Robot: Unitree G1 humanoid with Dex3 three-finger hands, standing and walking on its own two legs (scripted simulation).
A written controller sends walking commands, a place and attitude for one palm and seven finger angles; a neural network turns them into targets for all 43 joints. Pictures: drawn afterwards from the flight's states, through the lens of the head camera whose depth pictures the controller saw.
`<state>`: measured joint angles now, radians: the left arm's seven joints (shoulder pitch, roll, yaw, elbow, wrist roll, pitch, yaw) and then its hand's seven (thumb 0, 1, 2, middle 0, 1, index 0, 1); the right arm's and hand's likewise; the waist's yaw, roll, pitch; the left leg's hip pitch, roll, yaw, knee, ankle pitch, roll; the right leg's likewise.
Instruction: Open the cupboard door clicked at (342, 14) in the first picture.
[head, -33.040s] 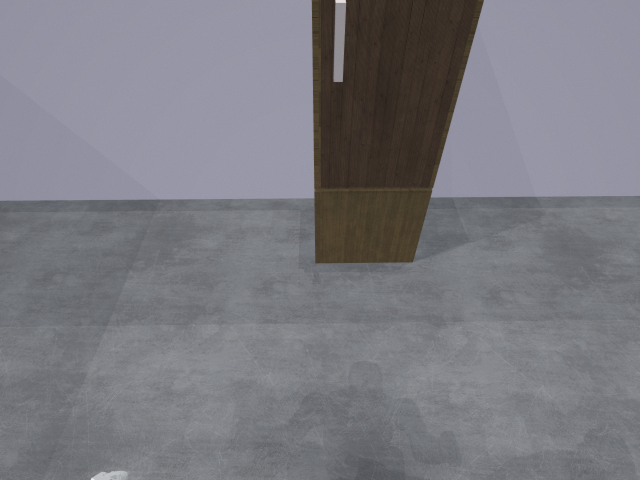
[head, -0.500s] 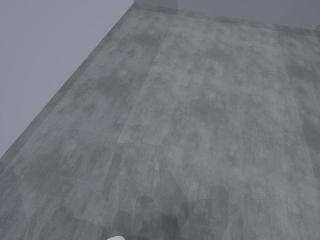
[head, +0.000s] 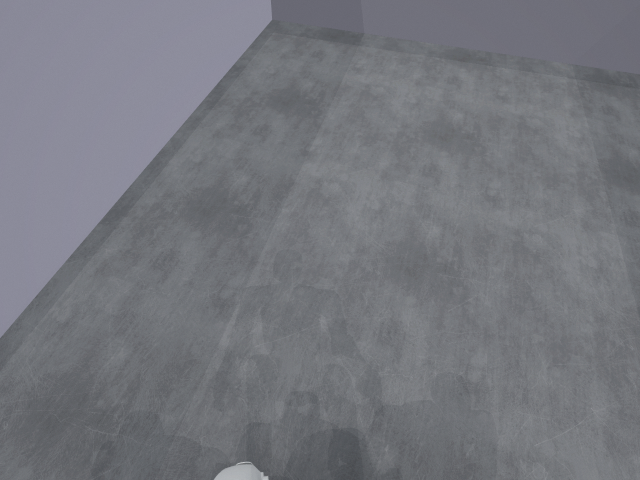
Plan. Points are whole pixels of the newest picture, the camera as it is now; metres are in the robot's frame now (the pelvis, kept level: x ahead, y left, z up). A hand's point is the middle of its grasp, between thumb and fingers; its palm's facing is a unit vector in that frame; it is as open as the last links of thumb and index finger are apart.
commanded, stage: turn to face it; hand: left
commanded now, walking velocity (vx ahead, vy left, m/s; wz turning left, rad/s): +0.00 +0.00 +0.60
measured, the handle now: out of the picture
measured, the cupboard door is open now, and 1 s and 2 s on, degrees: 50 50 50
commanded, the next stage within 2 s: none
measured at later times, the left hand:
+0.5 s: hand (206, 451) +0.18 +0.18 -0.17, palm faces +0.29 -0.93 -0.22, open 7.3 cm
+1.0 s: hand (208, 451) +0.18 +0.17 -0.16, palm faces +0.54 -0.79 -0.28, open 7.4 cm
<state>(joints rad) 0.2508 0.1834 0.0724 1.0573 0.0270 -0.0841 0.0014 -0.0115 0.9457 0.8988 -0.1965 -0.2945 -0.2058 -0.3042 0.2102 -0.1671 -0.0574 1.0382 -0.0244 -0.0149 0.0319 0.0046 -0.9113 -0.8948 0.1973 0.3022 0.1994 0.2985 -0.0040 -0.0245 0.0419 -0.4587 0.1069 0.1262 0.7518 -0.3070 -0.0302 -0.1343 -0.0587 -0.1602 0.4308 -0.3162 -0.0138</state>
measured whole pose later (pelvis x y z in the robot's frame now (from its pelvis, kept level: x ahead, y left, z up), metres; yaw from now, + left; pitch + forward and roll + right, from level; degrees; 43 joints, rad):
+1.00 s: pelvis +0.22 -0.05 -0.01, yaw +34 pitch +1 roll +1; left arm 0.19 0.21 0.05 0.87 0.03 0.01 0.01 0.00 0.91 0.90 -0.20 -0.29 -0.20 -0.30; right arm 0.13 -0.26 -0.08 0.91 -0.02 0.09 0.03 0.00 -0.91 -0.89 0.20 0.30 0.20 0.30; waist -0.01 0.01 0.11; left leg -0.48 0.02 0.03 1.06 -0.50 -0.05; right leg -0.28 -0.12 -0.12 0.59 -0.31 0.03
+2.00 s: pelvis +0.28 -0.05 -0.02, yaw +71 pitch +2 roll +0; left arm 0.17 0.25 0.07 0.87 0.02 0.02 0.01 0.01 0.91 0.90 -0.19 -0.29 -0.20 -0.30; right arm 0.18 -0.22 -0.06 0.91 -0.02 0.06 0.01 0.00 -0.90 -0.89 0.20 0.30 0.21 0.30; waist 0.00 0.00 0.08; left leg -0.38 -0.02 -0.09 0.67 -0.36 -0.03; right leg -0.31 -0.06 -0.04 0.58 -0.29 0.04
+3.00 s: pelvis +0.27 -0.03 -0.02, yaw +107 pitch +1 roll +0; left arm 0.19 0.26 0.07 0.93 0.02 0.07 0.01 0.01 0.90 0.90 -0.20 -0.29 -0.21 -0.30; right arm 0.15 -0.23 -0.06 0.88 -0.03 0.03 0.01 0.00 -0.91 -0.89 0.20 0.30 0.20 0.30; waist -0.01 -0.05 0.10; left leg -0.37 -0.01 0.02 0.65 -0.31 0.03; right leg -0.43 -0.12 -0.05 1.07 -0.51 0.09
